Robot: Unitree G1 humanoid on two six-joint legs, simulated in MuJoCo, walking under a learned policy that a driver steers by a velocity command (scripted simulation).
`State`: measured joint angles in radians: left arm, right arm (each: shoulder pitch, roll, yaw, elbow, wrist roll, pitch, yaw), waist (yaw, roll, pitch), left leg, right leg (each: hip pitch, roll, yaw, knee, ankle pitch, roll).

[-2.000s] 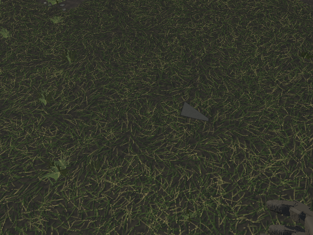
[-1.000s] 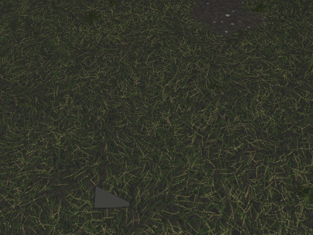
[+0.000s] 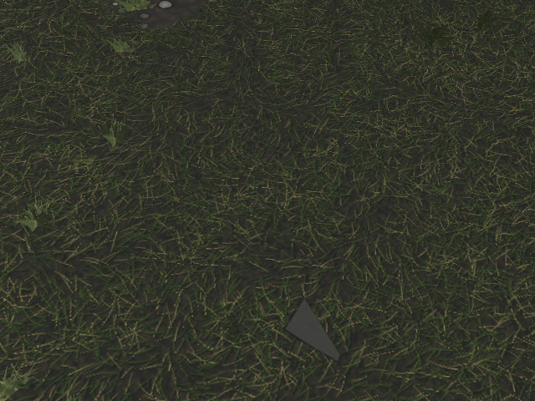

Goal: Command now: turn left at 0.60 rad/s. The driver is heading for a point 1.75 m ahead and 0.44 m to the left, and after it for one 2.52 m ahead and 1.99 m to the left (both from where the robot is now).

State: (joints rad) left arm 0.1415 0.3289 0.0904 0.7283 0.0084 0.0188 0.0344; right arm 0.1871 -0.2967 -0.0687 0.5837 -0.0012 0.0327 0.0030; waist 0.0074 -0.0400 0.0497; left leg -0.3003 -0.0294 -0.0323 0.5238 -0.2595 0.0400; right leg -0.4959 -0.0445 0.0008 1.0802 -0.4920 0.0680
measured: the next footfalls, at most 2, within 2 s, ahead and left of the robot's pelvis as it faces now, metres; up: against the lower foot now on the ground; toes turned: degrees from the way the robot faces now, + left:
right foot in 0.34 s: +0.07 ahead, -0.12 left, +0.00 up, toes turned +18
left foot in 0.76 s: -0.04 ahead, +0.12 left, +0.00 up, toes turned +24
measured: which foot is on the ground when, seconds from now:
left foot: down 0.00-0.34, up 0.36-0.74, down 0.76-1.00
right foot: up 0.00-0.32, down 0.34-0.76, up 0.78-1.00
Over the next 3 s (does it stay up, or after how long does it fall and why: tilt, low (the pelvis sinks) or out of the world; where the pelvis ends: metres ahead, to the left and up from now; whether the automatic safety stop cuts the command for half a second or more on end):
stays up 0.91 0.43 0.00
